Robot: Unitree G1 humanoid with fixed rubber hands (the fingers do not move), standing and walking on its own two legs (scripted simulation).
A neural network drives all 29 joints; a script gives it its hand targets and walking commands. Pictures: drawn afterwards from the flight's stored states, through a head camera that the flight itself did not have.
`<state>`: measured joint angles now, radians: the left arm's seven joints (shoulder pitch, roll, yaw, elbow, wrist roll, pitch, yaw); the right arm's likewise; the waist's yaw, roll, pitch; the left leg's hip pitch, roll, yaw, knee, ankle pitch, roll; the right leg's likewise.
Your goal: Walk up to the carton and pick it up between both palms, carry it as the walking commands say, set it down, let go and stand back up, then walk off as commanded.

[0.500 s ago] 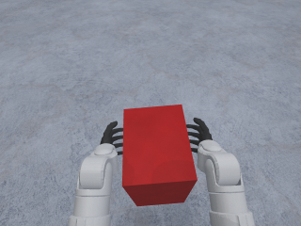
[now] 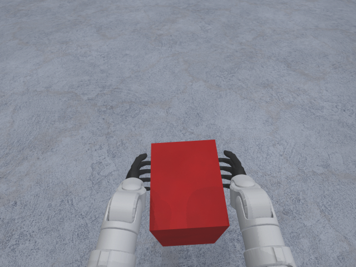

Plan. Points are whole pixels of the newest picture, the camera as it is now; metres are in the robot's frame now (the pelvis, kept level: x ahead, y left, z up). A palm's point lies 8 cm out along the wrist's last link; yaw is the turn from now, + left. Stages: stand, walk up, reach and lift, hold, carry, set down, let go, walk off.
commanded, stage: hold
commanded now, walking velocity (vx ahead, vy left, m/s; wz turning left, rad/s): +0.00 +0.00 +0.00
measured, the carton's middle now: (186, 198) +0.29 -0.01 -0.07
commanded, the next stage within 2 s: set down in 0.30 s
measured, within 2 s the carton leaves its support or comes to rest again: neither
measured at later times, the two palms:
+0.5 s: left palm (133, 178) +0.29 +0.11 +0.05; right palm (238, 165) +0.31 -0.12 +0.06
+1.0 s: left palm (136, 185) +0.32 +0.12 -0.04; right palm (227, 183) +0.32 -0.12 -0.03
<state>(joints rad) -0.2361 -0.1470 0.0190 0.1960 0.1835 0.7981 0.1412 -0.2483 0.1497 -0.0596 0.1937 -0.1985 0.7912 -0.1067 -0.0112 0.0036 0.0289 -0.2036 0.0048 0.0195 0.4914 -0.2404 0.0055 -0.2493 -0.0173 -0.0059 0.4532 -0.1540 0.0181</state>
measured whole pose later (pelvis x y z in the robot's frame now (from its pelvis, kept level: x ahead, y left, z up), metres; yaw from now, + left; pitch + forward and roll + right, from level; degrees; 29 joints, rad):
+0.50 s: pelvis -0.01 -0.02 +0.00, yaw +4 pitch -9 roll -1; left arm -0.45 -0.21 0.34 0.55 0.38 0.68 0.02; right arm -0.51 0.24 -0.31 0.55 -0.37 0.74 -0.12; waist -0.03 0.01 0.01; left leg -0.11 -0.01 -0.11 0.51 -0.25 -0.01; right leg -0.13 0.04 0.04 0.47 -0.19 0.00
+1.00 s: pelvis -0.02 +0.01 -0.02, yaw +3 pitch +6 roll +0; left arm -0.54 -0.25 0.39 0.68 0.38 0.33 0.12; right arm -0.52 0.24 -0.46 0.59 -0.41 0.35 -0.07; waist -0.06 0.01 0.05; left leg -0.49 -0.08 -0.08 0.66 -0.25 0.03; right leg -0.52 0.00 0.12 0.62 -0.21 0.04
